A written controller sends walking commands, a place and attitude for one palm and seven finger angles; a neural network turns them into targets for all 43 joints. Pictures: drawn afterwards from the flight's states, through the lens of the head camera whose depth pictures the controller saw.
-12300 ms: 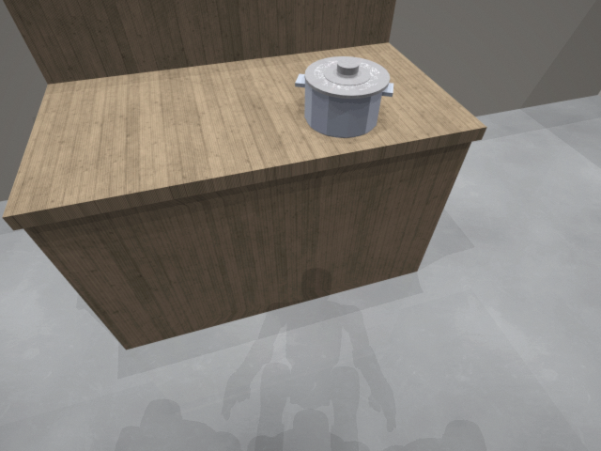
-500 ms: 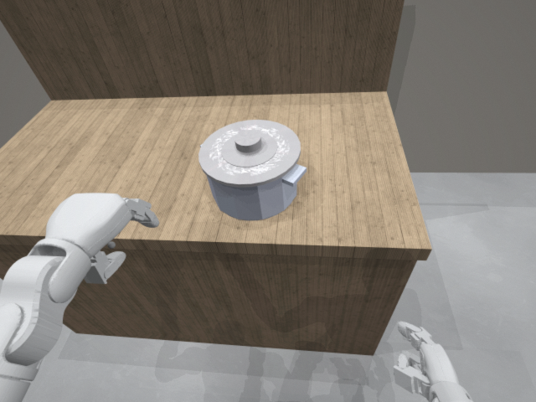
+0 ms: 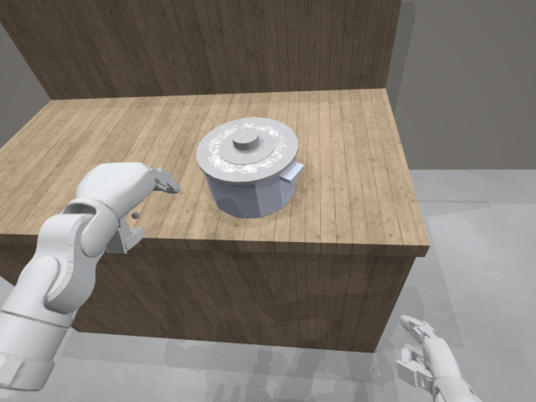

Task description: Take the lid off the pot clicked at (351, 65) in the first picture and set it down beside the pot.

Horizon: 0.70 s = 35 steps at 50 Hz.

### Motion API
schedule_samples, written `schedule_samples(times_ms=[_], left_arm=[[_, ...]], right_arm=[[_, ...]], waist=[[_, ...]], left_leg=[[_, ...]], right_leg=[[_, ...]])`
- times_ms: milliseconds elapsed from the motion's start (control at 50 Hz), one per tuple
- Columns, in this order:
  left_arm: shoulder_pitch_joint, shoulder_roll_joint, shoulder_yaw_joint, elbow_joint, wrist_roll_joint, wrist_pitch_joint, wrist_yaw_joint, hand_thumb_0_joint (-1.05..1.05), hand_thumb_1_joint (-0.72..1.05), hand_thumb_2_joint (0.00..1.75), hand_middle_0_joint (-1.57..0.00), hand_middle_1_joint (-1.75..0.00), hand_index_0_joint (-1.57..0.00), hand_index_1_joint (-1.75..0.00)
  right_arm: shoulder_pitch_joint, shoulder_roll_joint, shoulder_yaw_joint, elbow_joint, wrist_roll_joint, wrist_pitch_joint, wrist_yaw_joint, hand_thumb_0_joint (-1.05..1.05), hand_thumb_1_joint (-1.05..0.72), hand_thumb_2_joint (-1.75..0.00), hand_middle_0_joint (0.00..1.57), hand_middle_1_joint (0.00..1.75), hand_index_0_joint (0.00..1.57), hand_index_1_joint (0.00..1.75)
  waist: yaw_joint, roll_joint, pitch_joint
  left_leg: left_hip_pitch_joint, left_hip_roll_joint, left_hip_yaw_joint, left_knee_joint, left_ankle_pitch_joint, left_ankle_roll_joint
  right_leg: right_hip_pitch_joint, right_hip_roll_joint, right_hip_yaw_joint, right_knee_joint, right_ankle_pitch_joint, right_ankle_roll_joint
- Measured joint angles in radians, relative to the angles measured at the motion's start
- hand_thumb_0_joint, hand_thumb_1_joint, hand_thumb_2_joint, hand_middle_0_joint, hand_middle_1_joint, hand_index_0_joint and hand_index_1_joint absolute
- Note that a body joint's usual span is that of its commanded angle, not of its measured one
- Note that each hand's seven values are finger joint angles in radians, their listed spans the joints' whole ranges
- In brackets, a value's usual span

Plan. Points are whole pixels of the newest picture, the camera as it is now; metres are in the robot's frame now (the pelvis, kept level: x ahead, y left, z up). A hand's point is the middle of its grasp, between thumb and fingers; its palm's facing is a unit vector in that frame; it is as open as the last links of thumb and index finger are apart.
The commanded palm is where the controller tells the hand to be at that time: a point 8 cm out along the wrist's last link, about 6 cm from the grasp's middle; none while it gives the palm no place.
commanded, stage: move the open hand above the knob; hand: left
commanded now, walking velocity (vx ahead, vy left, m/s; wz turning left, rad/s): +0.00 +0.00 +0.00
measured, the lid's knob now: (245, 138) +0.57 +0.12 +0.08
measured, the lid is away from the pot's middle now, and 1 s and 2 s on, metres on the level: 0.01 0.01 0.01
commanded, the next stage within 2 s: none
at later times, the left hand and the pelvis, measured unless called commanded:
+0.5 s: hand (169, 170) +0.40 +0.20 +0.15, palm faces -0.20 -0.08 -0.98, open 9.9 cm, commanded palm +0.38 +0.19 +0.22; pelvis +0.03 -0.01 +0.00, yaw -1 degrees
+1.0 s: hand (209, 140) +0.48 +0.15 +0.15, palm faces -0.23 -0.06 -0.97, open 9.9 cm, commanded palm +0.47 +0.15 +0.22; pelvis +0.04 -0.01 +0.00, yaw +0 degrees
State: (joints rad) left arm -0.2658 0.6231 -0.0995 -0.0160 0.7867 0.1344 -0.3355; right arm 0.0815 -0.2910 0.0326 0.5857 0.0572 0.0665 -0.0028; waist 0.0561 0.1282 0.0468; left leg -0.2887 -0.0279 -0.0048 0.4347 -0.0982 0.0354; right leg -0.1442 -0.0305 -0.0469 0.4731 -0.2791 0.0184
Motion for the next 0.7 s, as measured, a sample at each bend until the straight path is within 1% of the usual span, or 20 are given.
schedule_samples(times_ms=[60,120,160,200,240,300,340,400,440,500,540,600,660,700], left_arm=[[-0.077,0.021,-0.009,0.061,0.016,-0.004,-0.001,0.00,-0.30,1.49,-0.88,-0.08,-0.87,-0.08],[-0.137,0.012,0.008,0.121,0.011,0.029,-0.004,0.00,-0.30,1.50,-0.88,-0.08,-0.87,-0.08],[-0.147,-0.008,0.013,0.138,0.006,0.055,-0.015,0.00,-0.30,1.50,-0.87,-0.08,-0.87,-0.08],[-0.142,-0.026,-0.004,0.136,0.006,0.070,-0.028,0.00,-0.30,1.50,-0.87,-0.08,-0.86,-0.08],[-0.138,-0.037,-0.028,0.126,0.011,0.066,-0.041,0.00,-0.30,1.50,-0.87,-0.08,-0.86,-0.08],[-0.162,-0.032,-0.054,0.139,0.023,0.046,-0.053,0.00,-0.30,1.50,-0.87,-0.08,-0.86,-0.08],[-0.202,-0.022,-0.052,0.179,0.028,0.043,-0.053,0.00,-0.30,1.50,-0.87,-0.08,-0.87,-0.08],[-0.251,-0.015,-0.024,0.234,0.023,0.065,-0.052,0.00,-0.30,1.50,-0.87,-0.08,-0.87,-0.08],[-0.258,-0.021,-0.012,0.242,0.015,0.088,-0.056,0.00,-0.30,1.50,-0.87,-0.08,-0.87,-0.08],[-0.246,-0.039,-0.028,0.235,0.014,0.107,-0.072,0.00,-0.30,1.50,-0.87,-0.08,-0.86,-0.08],[-0.243,-0.046,-0.050,0.227,0.018,0.106,-0.086,0.00,-0.30,1.50,-0.87,-0.08,-0.86,-0.08],[-0.268,-0.043,-0.073,0.225,0.025,0.088,-0.096,0.00,-0.30,1.50,-0.87,-0.08,-0.86,-0.08],[-0.317,-0.043,-0.080,0.239,0.027,0.077,-0.083,0.00,-0.30,1.50,-0.87,-0.08,-0.87,-0.08],[-0.359,-0.055,-0.084,0.278,0.029,0.086,-0.066,0.00,-0.30,1.50,-0.87,-0.08,-0.87,-0.08]], right_arm=[[-0.003,0.004,0.000,0.011,-0.003,-0.006,-0.008,0.01,-0.90,-0.90,0.20,0.30,0.20,0.30],[0.005,0.004,-0.005,0.012,0.002,0.001,0.002,0.01,-0.90,-0.90,0.20,0.30,0.20,0.30],[0.015,0.001,-0.009,0.008,0.006,0.010,0.014,0.01,-0.90,-0.90,0.20,0.30,0.20,0.30],[0.021,-0.004,-0.011,0.003,0.009,0.020,0.021,0.01,-0.90,-0.90,0.20,0.30,0.20,0.30],[0.022,-0.007,-0.010,0.002,0.009,0.025,0.022,0.01,-0.90,-0.90,0.20,0.30,0.20,0.30],[0.018,-0.008,-0.006,0.008,0.005,0.028,0.013,0.01,-0.90,-0.90,0.20,0.30,0.20,0.30],[0.016,-0.008,-0.005,0.013,0.004,0.030,0.010,0.01,-0.90,-0.90,0.20,0.30,0.20,0.30],[0.024,-0.007,-0.011,0.013,0.006,0.034,0.015,0.01,-0.90,-0.90,0.20,0.30,0.20,0.30],[0.035,-0.010,-0.018,0.005,0.010,0.038,0.024,0.01,-0.90,-0.90,0.20,0.30,0.20,0.30],[0.043,-0.018,-0.022,0.001,0.016,0.051,0.032,0.01,-0.90,-0.90,0.20,0.30,0.20,0.30],[0.038,-0.021,-0.021,0.002,0.017,0.058,0.031,0.01,-0.90,-0.90,0.20,0.30,0.20,0.30],[0.027,-0.019,-0.020,0.006,0.014,0.057,0.021,0.01,-0.90,-0.90,0.20,0.30,0.20,0.30],[0.024,-0.014,-0.023,0.007,0.013,0.051,0.017,0.01,-0.90,-0.90,0.20,0.30,0.20,0.30],[0.023,-0.011,-0.024,0.011,0.017,0.054,0.021,0.01,-0.90,-0.90,0.20,0.30,0.20,0.30]], waist=[[-0.004,-0.007,0.003],[-0.010,-0.005,-0.007],[-0.015,-0.002,-0.017],[-0.020,0.002,-0.022],[-0.025,0.002,-0.020],[-0.034,-0.004,-0.012],[-0.039,-0.009,-0.010],[-0.043,-0.014,-0.015],[-0.044,-0.012,-0.025],[-0.044,-0.009,-0.036],[-0.047,-0.010,-0.031],[-0.051,-0.019,-0.016],[-0.050,-0.026,-0.013],[-0.048,-0.028,-0.019]], left_leg=[[-0.007,0.004,-0.005,0.006,-0.003,-0.005],[-0.015,0.006,-0.007,0.009,-0.007,-0.009],[-0.018,0.007,-0.006,0.010,-0.011,-0.010],[-0.018,0.007,-0.002,0.012,-0.017,-0.010],[-0.016,0.007,0.001,0.016,-0.023,-0.010],[-0.013,0.007,0.004,0.020,-0.031,-0.011],[-0.015,0.008,0.004,0.024,-0.035,-0.013],[-0.021,0.009,0.007,0.023,-0.039,-0.015],[-0.027,0.009,0.007,0.024,-0.043,-0.015],[-0.030,0.007,0.008,0.030,-0.052,-0.013],[-0.029,0.006,0.008,0.036,-0.058,-0.012],[-0.028,0.004,0.007,0.040,-0.062,-0.011],[-0.035,0.003,0.004,0.040,-0.062,-0.011],[-0.044,0.001,0.002,0.040,-0.061,-0.011]], right_leg=[[-0.006,0.004,-0.004,0.006,-0.004,-0.006],[-0.012,0.007,-0.006,0.006,-0.007,-0.009],[-0.016,0.008,-0.004,0.006,-0.010,-0.010],[-0.016,0.007,-0.001,0.008,-0.014,-0.010],[-0.016,0.007,0.002,0.012,-0.020,-0.010],[-0.015,0.007,0.006,0.020,-0.029,-0.012],[-0.018,0.008,0.006,0.024,-0.033,-0.014],[-0.027,0.008,0.009,0.027,-0.037,-0.016],[-0.031,0.008,0.010,0.025,-0.040,-0.016],[-0.032,0.006,0.011,0.024,-0.046,-0.014],[-0.028,0.005,0.010,0.026,-0.050,-0.013],[-0.026,0.004,0.009,0.029,-0.054,-0.013],[-0.030,0.002,0.005,0.027,-0.054,-0.013],[-0.039,0.001,0.004,0.028,-0.054,-0.012]])
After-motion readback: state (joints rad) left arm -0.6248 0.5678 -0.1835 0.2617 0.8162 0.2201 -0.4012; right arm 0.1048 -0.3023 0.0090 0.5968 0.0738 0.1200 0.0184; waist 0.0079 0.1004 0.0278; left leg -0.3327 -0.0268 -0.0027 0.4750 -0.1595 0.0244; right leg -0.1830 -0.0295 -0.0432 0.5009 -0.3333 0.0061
